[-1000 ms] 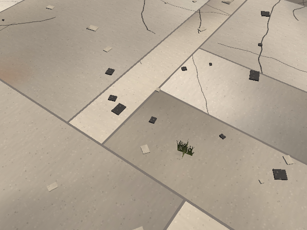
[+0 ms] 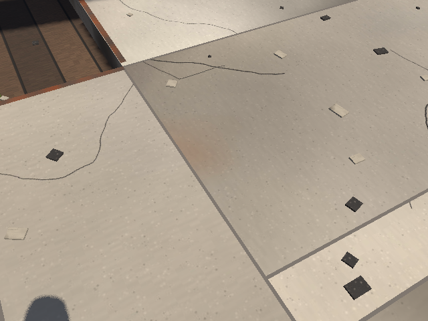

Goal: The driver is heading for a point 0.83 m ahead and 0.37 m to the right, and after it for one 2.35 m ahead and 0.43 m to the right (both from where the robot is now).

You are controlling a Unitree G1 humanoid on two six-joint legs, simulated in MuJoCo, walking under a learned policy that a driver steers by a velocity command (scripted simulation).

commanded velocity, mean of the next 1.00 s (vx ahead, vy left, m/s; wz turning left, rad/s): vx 0.99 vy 0.00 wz -0.89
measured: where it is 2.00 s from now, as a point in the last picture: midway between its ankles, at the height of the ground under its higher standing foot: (387, 111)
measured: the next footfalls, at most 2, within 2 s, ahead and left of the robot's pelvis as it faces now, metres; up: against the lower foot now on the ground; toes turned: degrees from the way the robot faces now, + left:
right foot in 0.06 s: +0.27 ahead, -0.03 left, +0.00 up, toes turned -3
left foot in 0.46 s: +0.64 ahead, +0.12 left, +0.00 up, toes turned -35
